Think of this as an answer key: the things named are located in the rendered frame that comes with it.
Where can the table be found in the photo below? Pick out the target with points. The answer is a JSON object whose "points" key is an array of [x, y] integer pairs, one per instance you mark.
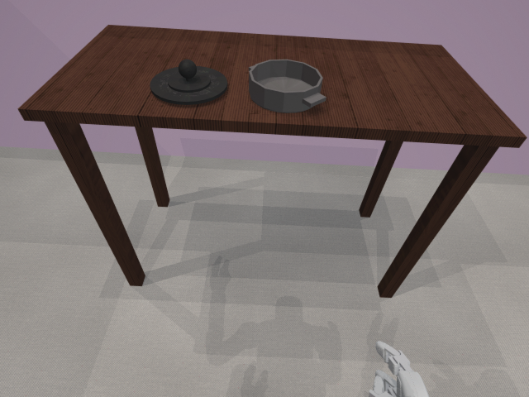
{"points": [[375, 90]]}

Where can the knob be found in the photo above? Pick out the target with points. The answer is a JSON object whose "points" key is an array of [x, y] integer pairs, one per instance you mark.
{"points": [[187, 69]]}

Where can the robot right hand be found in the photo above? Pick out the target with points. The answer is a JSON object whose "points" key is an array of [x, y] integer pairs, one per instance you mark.
{"points": [[408, 384]]}

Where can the lid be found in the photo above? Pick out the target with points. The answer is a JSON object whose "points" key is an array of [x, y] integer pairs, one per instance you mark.
{"points": [[170, 86]]}

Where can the pot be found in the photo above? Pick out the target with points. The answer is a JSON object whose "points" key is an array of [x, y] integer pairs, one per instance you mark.
{"points": [[285, 85]]}

